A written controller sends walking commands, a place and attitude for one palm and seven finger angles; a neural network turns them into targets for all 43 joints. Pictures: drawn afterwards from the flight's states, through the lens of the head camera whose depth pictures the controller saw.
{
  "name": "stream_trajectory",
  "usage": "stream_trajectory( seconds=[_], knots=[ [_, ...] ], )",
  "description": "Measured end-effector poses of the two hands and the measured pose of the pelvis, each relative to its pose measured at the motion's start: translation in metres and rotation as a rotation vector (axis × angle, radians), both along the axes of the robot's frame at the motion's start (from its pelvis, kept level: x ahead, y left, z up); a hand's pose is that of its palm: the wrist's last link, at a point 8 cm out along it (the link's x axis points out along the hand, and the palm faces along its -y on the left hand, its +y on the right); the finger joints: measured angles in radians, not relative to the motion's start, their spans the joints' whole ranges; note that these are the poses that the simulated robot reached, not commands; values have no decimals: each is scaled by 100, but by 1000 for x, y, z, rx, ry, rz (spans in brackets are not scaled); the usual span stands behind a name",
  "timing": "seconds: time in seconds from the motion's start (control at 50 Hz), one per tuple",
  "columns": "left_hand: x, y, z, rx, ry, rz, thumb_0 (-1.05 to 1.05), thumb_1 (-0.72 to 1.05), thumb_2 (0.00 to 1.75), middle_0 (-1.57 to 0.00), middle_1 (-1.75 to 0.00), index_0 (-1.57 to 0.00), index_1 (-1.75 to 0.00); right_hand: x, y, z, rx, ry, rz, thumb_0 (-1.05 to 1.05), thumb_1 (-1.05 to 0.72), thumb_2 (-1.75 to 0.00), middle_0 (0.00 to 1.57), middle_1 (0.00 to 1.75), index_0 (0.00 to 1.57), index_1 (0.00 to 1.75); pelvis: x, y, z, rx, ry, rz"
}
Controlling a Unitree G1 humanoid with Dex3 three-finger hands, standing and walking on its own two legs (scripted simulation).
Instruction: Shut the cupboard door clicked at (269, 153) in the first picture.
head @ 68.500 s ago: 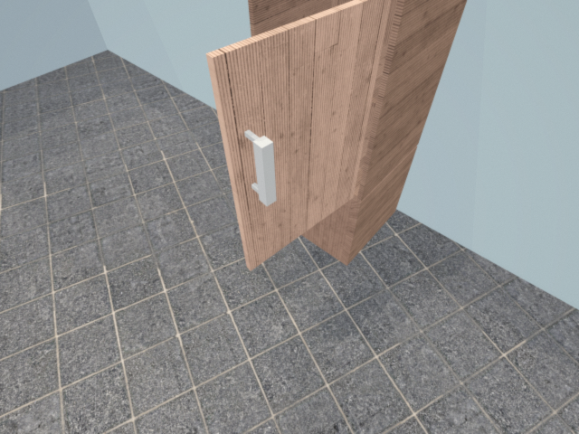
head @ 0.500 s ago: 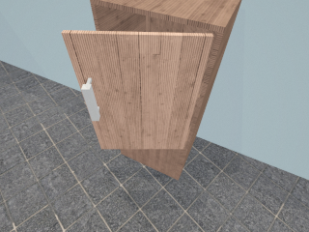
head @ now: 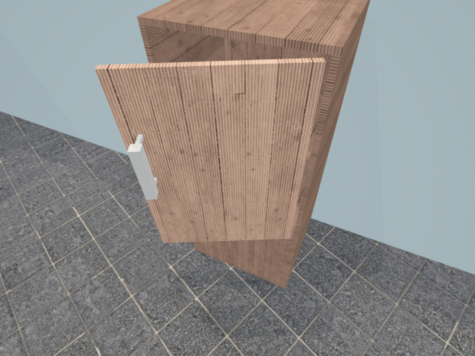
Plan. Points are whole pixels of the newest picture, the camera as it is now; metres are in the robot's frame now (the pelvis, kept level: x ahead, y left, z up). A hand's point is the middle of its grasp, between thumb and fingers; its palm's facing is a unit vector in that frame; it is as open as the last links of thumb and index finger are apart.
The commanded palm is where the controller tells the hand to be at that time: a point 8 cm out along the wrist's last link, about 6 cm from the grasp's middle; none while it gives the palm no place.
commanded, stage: look again from close up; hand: left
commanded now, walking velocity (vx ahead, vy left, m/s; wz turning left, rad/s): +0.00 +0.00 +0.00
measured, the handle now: (146, 167) +0.50 +0.24 +0.03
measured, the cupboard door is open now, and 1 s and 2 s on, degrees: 27 27 27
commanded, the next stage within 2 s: shuffle to correct the standing spot in 0.24 s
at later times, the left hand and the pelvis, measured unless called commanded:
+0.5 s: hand out of the picture +0.04 +0.16 -0.17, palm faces +0.02 -0.98 -0.21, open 7.3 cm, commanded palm none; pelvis +0.01 -0.02 +0.00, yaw +1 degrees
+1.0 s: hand out of the picture +0.13 +0.17 -0.17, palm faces +0.09 -0.97 -0.23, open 7.3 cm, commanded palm none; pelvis +0.07 -0.01 -0.01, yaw +5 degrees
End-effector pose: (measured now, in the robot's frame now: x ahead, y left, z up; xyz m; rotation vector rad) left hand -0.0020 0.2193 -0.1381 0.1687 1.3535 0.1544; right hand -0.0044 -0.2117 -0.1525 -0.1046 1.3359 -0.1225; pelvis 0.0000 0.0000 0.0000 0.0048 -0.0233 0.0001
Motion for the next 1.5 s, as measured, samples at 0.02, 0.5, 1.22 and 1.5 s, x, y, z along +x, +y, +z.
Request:
stream_trajectory(
  seconds=[0.02, 0.5, 1.22, 1.5],
  knots=[
    [4, 2, 1, 6, -9, -1, 1, 92, 90, -20, -30, -20, -30, 2, -1, 0, 0, -4, 2, 2, -93, -89, 20, 30, 20, 30, 1, 0, 0, 2, 0, -1],
    [31, -8, -3, -3, -22, 5, 1, 92, 90, -20, -30, -20, -30, 16, -30, 3, -35, 58, 34, 0, -91, -90, 20, 30, 20, 30, 15, -17, -2, 2, 4, 11],
    [101, 8, -8, 11, -117, 67, 0, 93, 90, -20, -30, -20, -30, 121, -20, 7, -62, -47, 68, 1, -93, -90, 20, 30, 20, 30, 64, -5, -7, -4, 1, 63],
    [59, 40, 10, 52, -39, 45, 1, 91, 90, -20, -30, -20, -30, 117, 3, 9, -25, -116, 100, 0, -94, -89, 20, 30, 20, 30, 57, 18, 1, 9, -2, 50]
  ],
)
